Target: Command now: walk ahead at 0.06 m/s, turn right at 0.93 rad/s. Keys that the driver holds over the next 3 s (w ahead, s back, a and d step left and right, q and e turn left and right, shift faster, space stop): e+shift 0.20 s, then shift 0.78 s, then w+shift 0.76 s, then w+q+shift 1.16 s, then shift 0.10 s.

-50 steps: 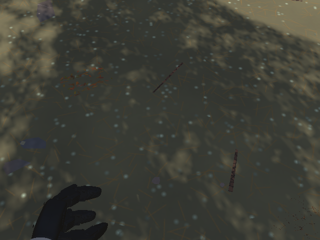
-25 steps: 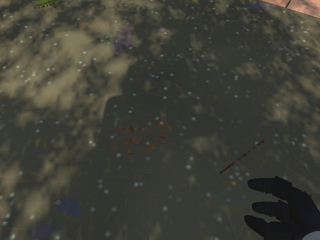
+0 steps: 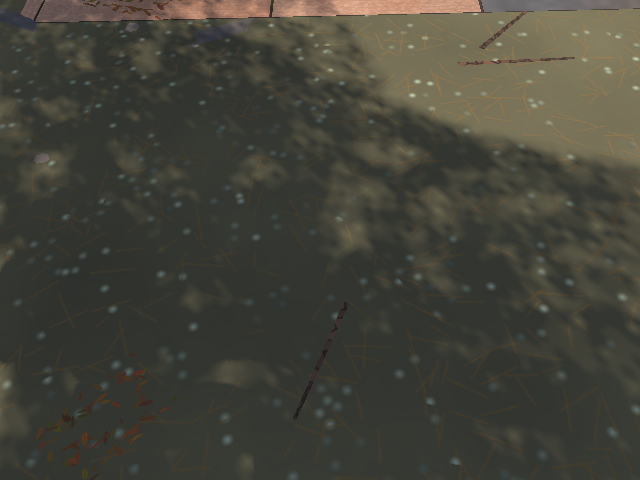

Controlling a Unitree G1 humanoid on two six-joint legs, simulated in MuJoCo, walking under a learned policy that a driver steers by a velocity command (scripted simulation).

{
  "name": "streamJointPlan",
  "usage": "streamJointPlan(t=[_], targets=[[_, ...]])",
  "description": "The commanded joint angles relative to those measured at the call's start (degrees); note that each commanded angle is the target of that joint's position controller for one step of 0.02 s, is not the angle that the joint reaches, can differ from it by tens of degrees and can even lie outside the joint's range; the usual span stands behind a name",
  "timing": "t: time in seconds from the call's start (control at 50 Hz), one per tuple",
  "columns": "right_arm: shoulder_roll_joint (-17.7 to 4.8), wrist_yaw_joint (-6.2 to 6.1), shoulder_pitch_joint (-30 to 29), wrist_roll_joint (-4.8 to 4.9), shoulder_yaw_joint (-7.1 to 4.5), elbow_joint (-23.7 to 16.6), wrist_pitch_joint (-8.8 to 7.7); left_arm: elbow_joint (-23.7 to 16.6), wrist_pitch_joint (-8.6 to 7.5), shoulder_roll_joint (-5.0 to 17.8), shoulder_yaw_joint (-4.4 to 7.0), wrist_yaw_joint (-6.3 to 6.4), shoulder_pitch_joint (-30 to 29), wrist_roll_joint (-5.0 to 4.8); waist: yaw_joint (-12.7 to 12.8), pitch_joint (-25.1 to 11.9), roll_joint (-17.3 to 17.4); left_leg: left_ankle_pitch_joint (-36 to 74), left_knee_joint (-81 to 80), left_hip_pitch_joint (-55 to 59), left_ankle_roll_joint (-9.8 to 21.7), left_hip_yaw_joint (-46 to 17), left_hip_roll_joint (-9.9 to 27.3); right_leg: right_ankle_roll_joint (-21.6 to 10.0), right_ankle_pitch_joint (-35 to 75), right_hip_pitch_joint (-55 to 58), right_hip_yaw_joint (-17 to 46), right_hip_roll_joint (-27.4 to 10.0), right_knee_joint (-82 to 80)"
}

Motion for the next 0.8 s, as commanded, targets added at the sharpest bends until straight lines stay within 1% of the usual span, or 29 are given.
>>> streamJointPlan(t=[0.02,0.04,0.06,0.08,0.12,0.18,0.22,0.28,0.32,0.34,0.36,0.38,0.4,0.42,0.44,0.46,0.48,0.52,0.54,0.58,0.62,0.64,0.66,0.68,0.7,0.72,0.74,0.76,0.8], targets=[[-6.7,0.39,-2.0,0.29,-1.46,-6.6,-1.04,-4.5,-2.42,13.2,3.69,0.04,6.5,0.05,2.0,-17.3,-6.6,-3.0,20.6,-23.1,0.8,-14.5,-5.7,-15.6,23.3,29.9,34.1,-17.6,-17.7],[-5.9,-0.17,-1.8,-0.38,-1.39,-5.8,-1.04,-4.6,-2.23,11.4,3.34,0.58,4.0,-1.29,0.1,-13.7,-2.0,1.1,16.1,-22.8,1.1,-15.0,-4.3,-12.2,18.2,25.4,30.0,-14.4,-17.9],[-6.6,-0.71,-1.5,-0.96,-1.62,-5.6,-0.81,-5.5,-1.57,9.9,2.83,1.47,0.6,-1.79,-1.5,-12.2,-2.4,4.4,11.0,-20.3,1.0,-15.3,-3.7,-10.2,15.7,20.5,27.0,-12.4,-18.1],[-6.3,-0.62,-1.2,-0.95,-1.60,-5.3,-0.55,-6.6,-0.99,9.2,2.58,2.22,-1.1,-1.30,-2.4,-12.0,-3.8,6.3,7.8,-16.6,0.7,-14.8,-4.3,-9.2,15.0,16.7,25.3,-10.3,-18.4],[-4.3,-0.43,-0.8,-0.46,-1.13,-4.6,-0.42,-7.1,-0.32,9.2,2.81,3.10,-1.0,-0.61,-2.3,-13.1,-4.3,8.0,0.4,-13.4,-0.5,-14.4,-6.7,-8.7,16.3,15.8,24.6,-8.4,-17.8],[-2.8,-0.25,-1.3,0.03,-0.48,-4.1,-0.36,-7.3,0.30,10.1,3.41,3.98,-0.1,-1.09,-1.2,-14.4,-5.4,10.7,-8.5,-10.1,-1.4,-15.6,-8.6,-8.0,11.4,15.5,26.8,-7.4,-17.1],[-3.6,0.02,-0.3,0.18,-0.69,-3.6,-0.23,-7.7,0.76,9.8,3.33,4.08,-0.8,-0.92,-0.9,-14.4,-7.7,12.5,-11.7,-7.7,-1.4,-15.6,-8.7,-7.0,6.9,14.3,28.0,-7.2,-17.0],[-4.5,0.61,0.8,-0.01,-1.04,-3.4,-0.43,-7.7,1.06,8.3,2.61,3.60,-0.7,-0.53,0.3,-14.0,-10.4,12.8,-16.1,-3.5,-0.4,-14.4,-7.8,-6.1,5.7,12.9,29.4,-7.2,-15.2],[-4.3,1.10,3.0,-0.32,-1.23,-3.1,-0.88,-7.7,1.26,7.4,1.94,3.33,-1.8,-0.73,-0.9,-13.0,-10.6,17.0,-24.1,2.0,1.2,-12.6,-7.2,-4.9,5.9,10.6,29.5,-6.1,-12.6],[-4.9,1.23,4.1,-0.75,-1.56,-2.9,-0.97,-7.4,1.33,6.3,1.51,3.23,-0.9,-0.78,-1.2,-12.1,-9.3,20.4,-29.4,5.8,2.7,-13.1,-5.5,-3.2,2.8,8.5,28.4,-4.1,-10.4],[-8.4,1.02,4.5,-1.93,-2.29,-3.7,-0.85,-7.1,1.36,3.8,0.68,3.19,1.4,-0.24,0.1,-11.1,-0.4,21.3,-35.5,8.8,6.2,-23.6,4.2,-0.1,-8.8,4.1,23.3,1.2,-1.3],[-12.8,0.69,3.9,-3.39,-3.16,-3.4,-0.43,-9.2,0.79,4.2,0.78,3.04,1.3,-0.71,2.2,-7.0,17.3,25.2,-41.7,5.9,16.2,-39.3,14.4,3.4,-23.3,-4.0,12.1,10.1,10.9],[-10.3,0.38,1.4,-3.46,-2.69,-5.6,-0.83,-8.1,-0.09,8.6,2.04,2.99,1.7,-0.03,1.3,-6.5,14.4,23.5,-42.2,3.6,20.2,-44.1,17.2,5.4,-23.6,-5.4,15.1,6.9,24.4],[-8.0,-0.10,-0.6,-2.44,-2.04,-6.4,-0.81,-6.3,-0.06,10.5,2.81,2.78,2.0,-0.51,1.8,-6.1,8.6,22.5,-40.2,2.9,18.2,-37.3,14.4,6.0,-19.4,-5.0,15.5,6.4,29.6],[-6.7,-0.32,-2.0,-1.34,-1.60,-6.7,-0.66,-4.7,0.42,9.0,2.53,2.92,2.8,-0.48,2.3,-5.4,5.7,21.6,-39.0,2.9,15.4,-31.7,10.4,7.0,-16.6,-4.3,14.6,6.0,31.4],[-5.7,-0.51,-1.8,-0.46,-1.18,-6.7,-0.58,-4.3,0.75,7.3,1.98,3.07,2.9,-0.14,1.6,-5.1,5.3,22.3,-38.5,4.5,14.6,-29.4,8.8,7.9,-14.1,-5.4,14.4,5.9,33.2],[-5.1,-0.77,-0.9,-0.34,-0.71,-6.4,-0.35,-4.1,0.87,5.3,1.26,2.96,2.7,-0.27,1.2,-5.2,4.9,24.8,-38.2,5.0,14.5,-26.9,7.5,8.6,-13.1,-4.7,13.7,5.9,33.8],[-3.9,-0.97,1.3,-0.64,-0.25,-5.8,0.20,-4.6,0.64,2.9,0.08,2.76,0.7,-0.75,-0.1,-6.0,6.6,26.0,-37.8,8.3,14.1,-22.7,5.2,9.4,-12.2,-3.5,10.9,4.6,26.6],[-3.8,-1.01,2.3,-0.74,-0.21,-5.5,0.40,-4.8,0.48,1.9,-0.44,2.74,-0.4,-0.73,-0.9,-6.6,7.9,26.4,-37.2,10.3,14.0,-21.7,4.7,9.7,-12.5,-2.4,9.8,3.3,20.6],[-5.0,-0.92,3.6,-0.72,-0.53,-5.0,0.91,-4.9,0.27,0.2,-1.37,2.50,-1.8,-0.56,-2.2,-7.8,11.1,27.3,-36.7,11.0,14.1,-20.4,4.5,9.7,-15.2,4.1,6.4,1.0,8.4],[-6.9,-0.79,5.9,-0.47,-1.06,-4.5,1.41,-3.9,0.12,1.6,-0.93,2.46,-1.2,-1.24,-3.4,-8.1,12.6,30.1,-35.4,11.7,14.7,-21.7,5.8,9.4,-14.3,8.4,3.9,1.2,-0.7],[-7.0,-0.79,6.1,0.01,-0.99,-4.3,1.58,-2.7,0.06,1.9,-0.70,2.49,0.4,-1.35,-2.6,-8.2,11.9,31.5,-34.2,11.4,14.3,-21.7,5.9,8.8,-9.2,11.5,3.1,1.5,-7.4],[-6.5,-0.74,6.4,0.62,-0.72,-4.0,1.51,-1.4,0.01,1.6,-0.70,2.51,2.2,-1.13,-1.5,-8.0,10.9,33.1,-33.1,10.2,13.2,-21.3,5.4,7.7,-2.7,15.4,2.5,1.9,-15.5],[-5.9,-0.67,8.4,0.95,-0.53,-3.3,1.09,-1.0,-0.03,2.3,-0.69,2.59,2.8,-0.63,-1.7,-8.0,9.6,32.9,-32.6,7.8,11.0,-21.0,4.8,6.0,2.1,19.5,4.7,0.9,-19.2],[-4.9,-0.33,9.1,0.18,-0.07,-3.4,0.26,-1.6,-0.01,4.5,-0.51,2.88,3.1,0.02,-2.3,-9.4,4.9,30.0,-30.2,4.0,7.7,-19.0,3.5,4.0,9.6,24.4,9.5,-3.8,-17.7],[-2.1,0.18,9.8,-1.04,0.61,-3.9,-0.89,-0.9,0.06,7.8,0.27,2.90,2.1,0.93,-5.0,-10.1,-6.7,22.0,-28.2,1.8,3.9,-12.2,-2.1,0.4,13.2,22.8,13.8,-7.9,-13.6],[-2.1,0.29,6.4,-1.86,0.89,-3.9,-1.35,-1.3,-0.37,3.0,-0.78,2.22,0.7,1.30,-2.9,-9.6,-7.6,18.5,-28.7,5.5,1.4,-10.9,-2.9,-1.3,7.4,17.4,14.2,-8.1,-14.8],[-2.6,0.44,4.3,-2.00,0.79,-3.9,-1.38,-1.2,-0.83,0.4,-1.61,1.80,0.2,1.62,-2.2,-8.3,-6.0,19.9,-28.7,6.8,0.5,-10.9,-3.1,-0.3,2.0,15.6,13.4,-6.7,-15.5],[-2.5,0.21,3.7,-1.56,0.72,-3.2,-0.82,-0.4,-1.62,1.2,-1.53,1.63,1.0,1.45,-1.7,-5.8,-5.6,22.1,-27.9,7.7,0.9,-10.9,-3.2,1.6,-1.3,12.8,12.1,-4.9,-15.9]])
